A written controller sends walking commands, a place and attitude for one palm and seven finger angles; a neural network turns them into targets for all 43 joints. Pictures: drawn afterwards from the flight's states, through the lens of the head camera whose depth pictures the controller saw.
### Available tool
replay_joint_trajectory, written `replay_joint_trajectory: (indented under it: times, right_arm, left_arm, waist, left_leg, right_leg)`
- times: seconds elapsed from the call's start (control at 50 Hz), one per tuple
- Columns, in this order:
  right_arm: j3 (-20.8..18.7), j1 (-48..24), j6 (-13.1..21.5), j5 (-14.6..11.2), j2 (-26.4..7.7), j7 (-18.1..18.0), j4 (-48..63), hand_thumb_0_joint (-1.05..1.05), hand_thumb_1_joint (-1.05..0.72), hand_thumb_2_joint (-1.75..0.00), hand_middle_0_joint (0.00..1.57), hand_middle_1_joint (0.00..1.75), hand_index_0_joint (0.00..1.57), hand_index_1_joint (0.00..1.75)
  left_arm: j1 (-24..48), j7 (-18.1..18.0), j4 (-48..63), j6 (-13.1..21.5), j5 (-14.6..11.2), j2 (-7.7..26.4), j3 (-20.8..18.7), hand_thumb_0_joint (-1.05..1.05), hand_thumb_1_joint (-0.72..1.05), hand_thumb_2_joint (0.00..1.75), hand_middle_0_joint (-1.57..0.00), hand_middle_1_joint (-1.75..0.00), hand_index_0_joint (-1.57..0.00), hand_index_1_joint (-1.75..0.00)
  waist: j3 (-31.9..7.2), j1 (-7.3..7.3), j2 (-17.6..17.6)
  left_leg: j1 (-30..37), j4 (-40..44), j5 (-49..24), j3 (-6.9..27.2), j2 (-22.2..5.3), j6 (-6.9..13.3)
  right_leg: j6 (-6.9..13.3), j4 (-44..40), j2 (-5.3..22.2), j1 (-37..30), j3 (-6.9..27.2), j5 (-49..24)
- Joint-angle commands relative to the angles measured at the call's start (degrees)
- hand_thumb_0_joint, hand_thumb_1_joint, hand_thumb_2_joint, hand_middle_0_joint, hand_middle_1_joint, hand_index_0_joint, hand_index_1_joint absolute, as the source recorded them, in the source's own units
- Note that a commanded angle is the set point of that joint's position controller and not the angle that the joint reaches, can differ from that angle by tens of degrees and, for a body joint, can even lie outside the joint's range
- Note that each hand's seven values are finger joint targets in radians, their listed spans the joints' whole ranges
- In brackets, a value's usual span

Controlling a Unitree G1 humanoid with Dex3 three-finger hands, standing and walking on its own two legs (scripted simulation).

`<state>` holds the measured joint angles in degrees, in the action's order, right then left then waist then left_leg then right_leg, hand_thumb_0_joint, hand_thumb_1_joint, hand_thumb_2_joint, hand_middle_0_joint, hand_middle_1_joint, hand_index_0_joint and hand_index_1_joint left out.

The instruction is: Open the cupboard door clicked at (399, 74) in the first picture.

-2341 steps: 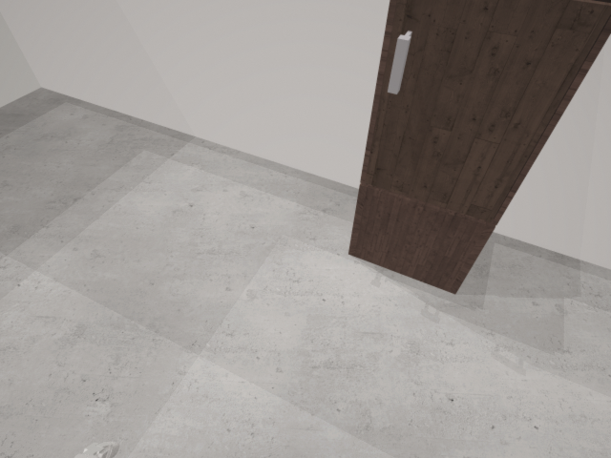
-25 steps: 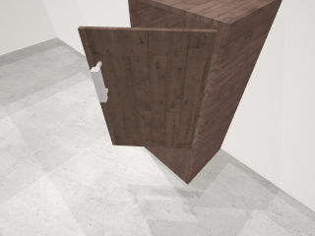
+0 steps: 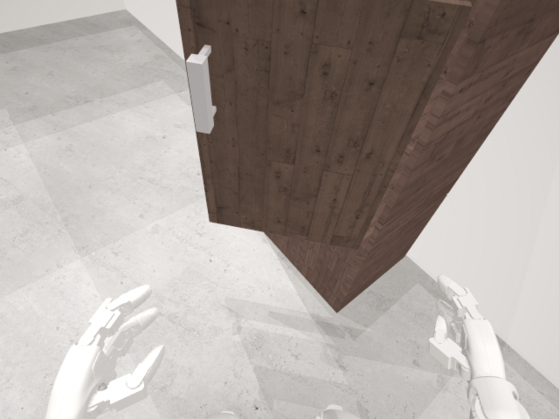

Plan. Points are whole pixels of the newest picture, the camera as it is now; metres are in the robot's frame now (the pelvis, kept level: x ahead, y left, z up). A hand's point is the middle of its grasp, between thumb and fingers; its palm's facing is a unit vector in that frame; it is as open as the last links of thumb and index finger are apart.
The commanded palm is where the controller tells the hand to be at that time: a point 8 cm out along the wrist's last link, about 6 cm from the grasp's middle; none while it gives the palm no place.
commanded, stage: raise the hand with hooked fingers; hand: left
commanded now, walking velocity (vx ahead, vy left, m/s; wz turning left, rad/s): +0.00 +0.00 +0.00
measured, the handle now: (205, 89) +0.58 +0.19 +0.15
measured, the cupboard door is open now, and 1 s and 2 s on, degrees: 41 41 41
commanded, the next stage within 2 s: move the hooked fingers beside the handle in 1.62 s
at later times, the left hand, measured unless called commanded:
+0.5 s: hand (100, 292) +0.24 +0.24 +0.09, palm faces -0.04 -1.00 -0.07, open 11.9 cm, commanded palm +0.21 +0.29 +0.10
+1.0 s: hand (52, 226) +0.28 +0.29 +0.15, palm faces +0.00 -1.00 -0.07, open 13.9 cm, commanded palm +0.25 +0.33 +0.16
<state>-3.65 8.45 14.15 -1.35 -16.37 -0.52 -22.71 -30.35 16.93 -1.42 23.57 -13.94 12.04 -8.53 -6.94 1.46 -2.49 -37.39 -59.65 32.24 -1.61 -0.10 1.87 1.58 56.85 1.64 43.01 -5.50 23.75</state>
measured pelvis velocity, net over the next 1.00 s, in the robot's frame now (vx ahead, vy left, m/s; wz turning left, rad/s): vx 0.01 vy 0.02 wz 0.02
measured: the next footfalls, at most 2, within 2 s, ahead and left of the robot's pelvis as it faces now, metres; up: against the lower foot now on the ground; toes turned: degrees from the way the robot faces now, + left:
none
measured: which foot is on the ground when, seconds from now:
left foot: down 0.00-1.00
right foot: down 0.00-1.00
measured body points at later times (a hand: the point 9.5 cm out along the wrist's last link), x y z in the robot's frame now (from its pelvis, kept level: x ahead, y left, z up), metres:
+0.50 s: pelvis +0.02 +0.02 +0.02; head +0.06 +0.03 +0.47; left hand +0.23 +0.30 +0.10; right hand +0.17 -0.23 -0.05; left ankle -0.02 +0.10 -0.67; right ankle +0.05 -0.11 -0.67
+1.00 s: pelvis +0.01 +0.02 +0.04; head +0.02 +0.02 +0.49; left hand +0.27 +0.34 +0.16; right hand +0.19 -0.20 -0.02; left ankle -0.02 +0.10 -0.67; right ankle +0.05 -0.11 -0.67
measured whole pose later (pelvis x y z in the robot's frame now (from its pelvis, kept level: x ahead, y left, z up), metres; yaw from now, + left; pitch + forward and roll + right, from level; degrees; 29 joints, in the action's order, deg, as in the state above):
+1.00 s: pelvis +0.01 +0.02 +0.04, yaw +1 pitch +4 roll -2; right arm 5.1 15.3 14.0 -2.8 -14.8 -4.4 -32.1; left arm 0.9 29.2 -14.4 5.8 -19.8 25.2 -23.4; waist -3.1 1.5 2.2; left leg -21.4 -42.8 25.0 -0.7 0.7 2.9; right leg 0.1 38.0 1.4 25.3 -6.2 16.1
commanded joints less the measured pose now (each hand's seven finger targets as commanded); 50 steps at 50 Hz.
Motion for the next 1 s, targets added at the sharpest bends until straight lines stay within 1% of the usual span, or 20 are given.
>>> replay_joint_trajectory:
  times: [0.0, 0.02, 0.06, 0.08, 0.14, 0.16, 0.2, 0.24, 0.26, 0.3, 0.44, 0.52, 0.56, 0.6, 0.66, 0.7, 0.76, 0.78, 0.86, 0.98]
  right_arm:
    - [-0.1, 5.1, 1.7, 0.5, -4.1, -0.7, 3.4, 0.00, -0.90, -0.90, 0.20, 0.30, 0.20, 0.30]
    - [0.3, 4.8, 2.2, 0.3, -4.7, -0.8, 2.6, 0.00, -0.90, -0.90, 0.20, 0.30, 0.20, 0.30]
    - [1.1, 4.2, 2.9, 0.0, -5.7, -1.4, 1.1, 0.00, -0.90, -0.90, 0.20, 0.30, 0.20, 0.30]
    - [0.8, 4.5, 3.0, -0.4, -5.8, -1.6, 1.0, 0.00, -0.90, -0.90, 0.20, 0.30, 0.20, 0.30]
    - [0.8, 2.8, 3.1, -1.1, -5.7, -2.1, 1.7, 0.00, -0.90, -0.90, 0.20, 0.30, 0.20, 0.30]
    - [1.1, 2.1, 2.8, -1.1, -5.7, -2.3, 1.8, 0.00, -0.90, -0.90, 0.20, 0.30, 0.20, 0.30]
    - [1.3, 1.6, 2.6, -1.2, -4.9, -2.4, 2.2, 0.00, -0.90, -0.90, 0.20, 0.30, 0.20, 0.30]
    - [1.6, 1.1, 2.8, -1.1, -4.3, -2.3, 2.3, 0.00, -0.90, -0.90, 0.20, 0.30, 0.20, 0.30]
    - [1.7, 0.8, 2.8, -0.9, -4.3, -2.3, 2.1, 0.00, -0.90, -0.90, 0.20, 0.30, 0.20, 0.30]
    - [1.9, 1.9, 3.0, -0.9, -4.6, -2.2, 1.7, 0.00, -0.90, -0.90, 0.20, 0.30, 0.20, 0.30]
    - [1.9, 4.6, 4.5, -1.2, -6.5, -2.4, 0.8, 0.00, -0.90, -0.90, 0.20, 0.30, 0.20, 0.30]
    - [2.1, 4.6, 4.4, -1.4, -7.1, -3.1, 0.3, 0.00, -0.90, -0.90, 0.20, 0.30, 0.20, 0.30]
    - [2.4, 4.6, 4.6, -1.3, -7.3, -3.3, 0.1, 0.00, -0.90, -0.90, 0.20, 0.30, 0.20, 0.30]
    - [2.5, 4.8, 4.4, -1.5, -7.2, -3.5, -0.1, 0.00, -0.90, -0.90, 0.20, 0.30, 0.20, 0.30]
    - [2.9, 4.4, 4.2, -1.5, -7.6, -3.9, -0.5, 0.00, -0.90, -0.90, 0.20, 0.30, 0.20, 0.30]
    - [3.0, 4.2, 4.0, -1.7, -7.6, -4.1, -0.3, 0.00, -0.90, -0.90, 0.20, 0.30, 0.20, 0.30]
    - [3.5, 3.8, 3.6, -1.7, -7.6, -4.3, -0.4, 0.00, -0.90, -0.90, 0.20, 0.30, 0.20, 0.30]
    - [3.7, 4.0, 3.4, -1.8, -7.5, -4.4, -0.6, 0.00, -0.90, -0.90, 0.20, 0.30, 0.20, 0.30]
    - [4.1, 3.7, 3.2, -1.7, -7.7, -4.7, -1.0, 0.00, -0.90, -0.90, 0.20, 0.30, 0.20, 0.30]
    - [4.4, 3.6, 2.6, -1.9, -7.7, -5.2, -1.3, 0.00, -0.90, -0.90, 0.20, 0.30, 0.20, 0.30]
  left_arm:
    - [9.5, -0.3, 24.7, 8.6, -1.3, 6.7, -2.7, 0.00, 0.32, 0.65, -0.24, -0.68, -0.24, -0.68]
    - [11.4, 0.7, 24.3, 8.7, -1.2, 6.9, -1.7, 0.00, 0.29, 0.64, -0.24, -0.69, -0.24, -0.69]
    - [14.3, 3.4, 19.4, 6.6, -2.1, 8.0, -1.7, 0.00, 0.25, 0.62, -0.25, -0.72, -0.25, -0.72]
    - [13.3, 4.6, 18.6, 5.0, -1.8, 9.4, -2.8, 0.00, 0.22, 0.61, -0.25, -0.74, -0.25, -0.74]
    - [8.8, 6.5, 15.4, -1.4, -3.5, 11.7, -7.6, 0.00, 0.15, 0.58, -0.25, -0.78, -0.25, -0.78]
    - [7.9, 7.2, 12.8, -3.8, -4.7, 13.5, -10.4, 0.00, 0.13, 0.57, -0.25, -0.80, -0.25, -0.80]
    - [6.7, 7.0, 14.8, -5.7, -6.4, 14.0, -12.9, 0.00, 0.08, 0.55, -0.26, -0.82, -0.26, -0.82]
    - [5.9, 6.0, 15.5, -5.9, -7.6, 12.8, -13.2, 0.00, 0.04, 0.53, -0.26, -0.86, -0.26, -0.86]
    - [7.0, 5.8, 14.2, -6.1, -8.0, 14.0, -14.7, 0.00, 0.01, 0.52, -0.26, -0.87, -0.26, -0.87]
    - [8.5, 5.4, 13.7, -5.1, -7.8, 13.0, -13.8, 0.00, -0.03, 0.50, -0.27, -0.90, -0.27, -0.90]
    - [14.0, 6.4, 13.6, -4.2, -7.4, 16.0, -14.2, 0.00, -0.20, 0.43, -0.28, -1.00, -0.28, -1.00]
    - [19.1, 7.0, 12.0, -5.2, -8.0, 18.4, -15.9, 0.00, -0.29, 0.39, -0.29, -1.07, -0.29, -1.07]
    - [22.6, 7.0, 13.3, -5.6, -8.0, 20.5, -17.0, 0.00, -0.34, 0.37, -0.29, -1.10, -0.29, -1.10]
    - [23.6, 7.2, 11.8, -6.7, -7.6, 20.0, -16.4, 0.00, -0.38, 0.35, -0.29, -1.12, -0.29, -1.12]
    - [27.6, 7.9, 8.1, -8.7, -7.8, 21.4, -17.3, 0.00, -0.45, 0.32, -0.30, -1.17, -0.30, -1.17]
    - [30.1, 8.6, 7.4, -9.9, -7.5, 22.3, -17.7, 0.00, -0.50, 0.30, -0.30, -1.20, -0.30, -1.20]
    - [34.0, 9.8, 4.3, -11.9, -7.7, 23.5, -18.5, 0.00, -0.50, 0.30, -0.30, -1.20, -0.30, -1.20]
    - [35.8, 10.4, 4.3, -12.3, -7.6, 23.8, -18.4, 0.00, -0.50, 0.30, -0.30, -1.20, -0.30, -1.20]
    - [40.5, 11.6, 0.3, -13.7, -7.7, 26.0, -19.8, 0.00, -0.50, 0.30, -0.30, -1.20, -0.30, -1.20]
    - [48.2, 13.3, -3.7, -14.7, -7.3, 28.8, -21.1, 0.00, -0.50, 0.30, -0.30, -1.20, -0.30, -1.20]
  waist:
    - [-10.4, -3.96, 10.6]
    - [-9.3, -5.05, 10.9]
    - [-6.1, -5.79, 9.3]
    - [-8.5, -5.44, 8.5]
    - [-13.5, -2.77, 4.8]
    - [-13.4, -1.38, 4.9]
    - [-15.9, -0.35, 3.7]
    - [-14.0, 0.23, 2.8]
    - [-11.9, 0.44, 2.2]
    - [-9.9, -0.42, 2.1]
    - [-9.9, -1.15, 5.7]
    - [-7.9, -1.17, 6.8]
    - [-8.3, -0.91, 9.2]
    - [-8.0, -1.10, 10.5]
    - [-5.3, -0.98, 9.5]
    - [-6.8, -0.83, 8.7]
    - [-4.4, -0.58, 8.8]
    - [-5.9, -0.90, 8.5]
    - [-4.3, -0.69, 7.8]
    - [-5.7, -0.89, 7.7]
  left_leg:
    - [3.4, 6.8, -27.2, 3.5, 0.1, -1.0]
    - [2.9, 6.3, -25.6, 3.9, -0.1, -0.9]
    - [1.2, 6.6, -23.0, 5.0, -0.2, -0.9]
    - [1.4, 7.1, -21.8, 4.7, -0.1, -0.7]
    - [0.9, 9.7, -22.5, 4.6, 0.3, -0.7]
    - [1.2, 10.2, -24.9, 4.8, 0.5, -1.1]
    - [2.1, 11.7, -27.1, 4.5, 0.4, -1.2]
    - [1.6, 13.1, -27.7, 4.6, 0.4, -1.5]
    - [1.4, 13.3, -28.5, 4.8, 0.3, -1.7]
    - [1.7, 14.5, -26.8, 4.6, 0.2, -1.8]
    - [6.3, 16.6, -27.6, 4.6, 0.0, -2.1]
    - [7.9, 18.5, -26.1, 4.8, -0.1, -2.1]
    - [10.0, 19.0, -28.3, 5.2, -0.2, -2.2]
    - [11.9, 20.1, -29.3, 5.4, -0.5, -2.5]
    - [12.3, 21.6, -28.0, 5.6, -0.6, -2.6]
    - [13.6, 22.7, -28.8, 5.8, -0.7, -2.6]
    - [14.4, 23.7, -28.6, 5.8, -0.5, -2.6]
    - [15.5, 24.1, -29.3, 5.6, -0.6, -2.5]
    - [15.9, 25.2, -27.2, 5.6, -0.4, -2.4]
    - [17.5, 27.2, -26.1, 5.5, -0.2, -2.0]
  right_leg:
    - [0.4, -5.5, -2.2, -9.0, 3.3, -17.8]
    - [0.2, -5.8, -2.3, -7.6, 3.0, -16.2]
    - [0.5, -6.3, -2.8, -6.8, 2.6, -13.9]
    - [0.1, -7.2, -2.5, -8.0, 2.7, -12.9]
    - [-0.4, -9.0, -1.8, -14.8, 2.5, -13.6]
    - [0.2, -8.6, -2.2, -16.9, 2.2, -15.8]
    - [-0.3, -9.3, -1.6, -20.1, 1.9, -18.3]
    - [-0.3, -9.9, -1.5, -20.8, 1.5, -18.7]
    - [0.2, -9.9, -1.9, -20.7, 1.5, -19.4]
    - [-0.2, -10.7, -1.8, -19.0, 1.0, -17.0]
    - [-0.2, -12.7, -1.6, -18.9, 0.8, -15.9]
    - [0.0, -14.4, -1.7, -19.7, 0.8, -14.5]
    - [0.4, -14.6, -1.9, -20.7, 0.9, -16.0]
    - [0.2, -15.6, -1.9, -20.4, 0.6, -16.1]
    - [0.5, -16.8, -2.2, -21.5, 0.5, -15.8]
    - [0.3, -17.5, -2.1, -22.6, 0.5, -16.2]
    - [0.7, -18.9, -2.4, -23.3, 0.7, -16.7]
    - [0.5, -19.3, -2.3, -23.9, 0.8, -17.4]
    - [0.7, -20.9, -2.4, -24.3, 1.1, -16.1]
    - [0.7, -22.7, -2.1, -26.2, 1.5, -15.3]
